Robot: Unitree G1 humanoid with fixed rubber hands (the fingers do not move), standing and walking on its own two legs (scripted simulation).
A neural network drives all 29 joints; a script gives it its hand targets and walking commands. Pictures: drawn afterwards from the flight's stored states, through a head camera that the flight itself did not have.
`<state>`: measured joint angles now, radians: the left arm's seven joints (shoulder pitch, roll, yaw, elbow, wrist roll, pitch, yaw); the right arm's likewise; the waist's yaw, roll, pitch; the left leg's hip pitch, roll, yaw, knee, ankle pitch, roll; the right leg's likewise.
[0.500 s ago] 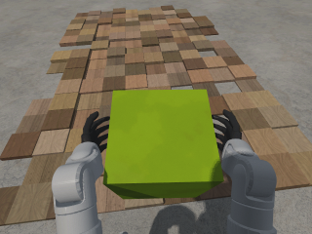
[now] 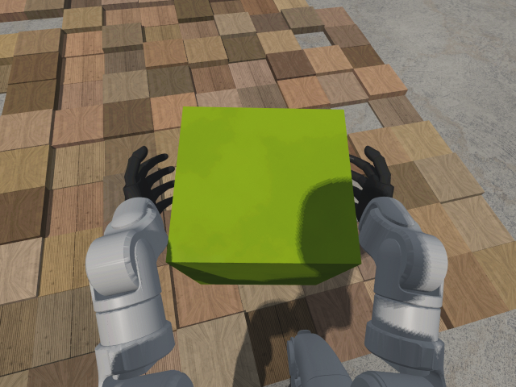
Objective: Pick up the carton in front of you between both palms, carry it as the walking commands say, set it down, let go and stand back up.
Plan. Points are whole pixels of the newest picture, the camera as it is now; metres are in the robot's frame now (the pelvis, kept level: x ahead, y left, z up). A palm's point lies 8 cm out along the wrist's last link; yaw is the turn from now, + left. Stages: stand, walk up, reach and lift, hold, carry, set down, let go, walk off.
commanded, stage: carry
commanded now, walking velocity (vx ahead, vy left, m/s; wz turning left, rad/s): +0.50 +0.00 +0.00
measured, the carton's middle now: (260, 211) +0.38 -0.02 +0.02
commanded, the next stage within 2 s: none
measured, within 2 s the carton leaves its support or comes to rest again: neither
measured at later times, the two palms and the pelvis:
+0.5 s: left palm (134, 21) +0.67 +0.16 +0.16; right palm (317, 14) +0.70 -0.15 +0.16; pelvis +0.33 -0.02 +0.02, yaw +2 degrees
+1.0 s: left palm out of the picture +0.91 +0.13 +0.12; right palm out of the picture +0.92 -0.17 +0.12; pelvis +0.66 -0.03 +0.03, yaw +2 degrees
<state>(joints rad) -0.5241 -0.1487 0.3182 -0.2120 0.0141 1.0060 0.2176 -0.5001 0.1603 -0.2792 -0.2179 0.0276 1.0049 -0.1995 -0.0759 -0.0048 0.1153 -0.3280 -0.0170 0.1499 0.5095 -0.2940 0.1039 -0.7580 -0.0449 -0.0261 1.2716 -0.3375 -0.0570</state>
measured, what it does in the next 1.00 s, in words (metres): climbs: right foot, then left foot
